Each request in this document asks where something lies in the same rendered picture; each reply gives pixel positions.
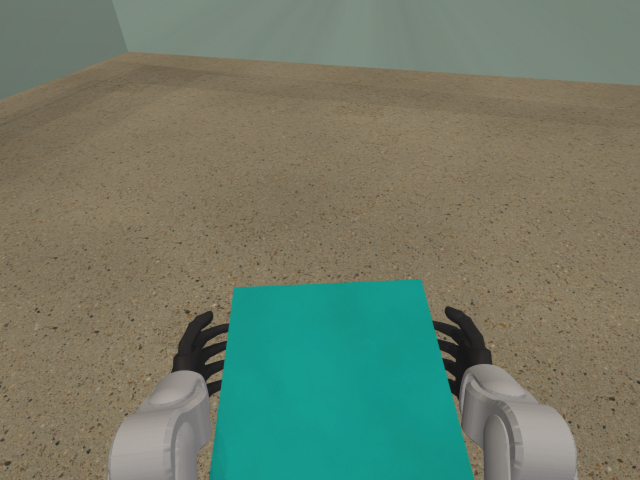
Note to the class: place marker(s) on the left robot hand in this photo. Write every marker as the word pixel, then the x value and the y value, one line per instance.
pixel 192 357

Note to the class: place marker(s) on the right robot forearm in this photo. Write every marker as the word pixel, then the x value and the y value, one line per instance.
pixel 521 439

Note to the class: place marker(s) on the right robot hand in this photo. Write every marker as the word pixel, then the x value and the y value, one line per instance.
pixel 470 350

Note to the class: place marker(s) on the carton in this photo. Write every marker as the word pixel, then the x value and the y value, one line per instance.
pixel 335 381

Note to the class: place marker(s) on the left robot forearm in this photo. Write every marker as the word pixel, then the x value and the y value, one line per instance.
pixel 161 441

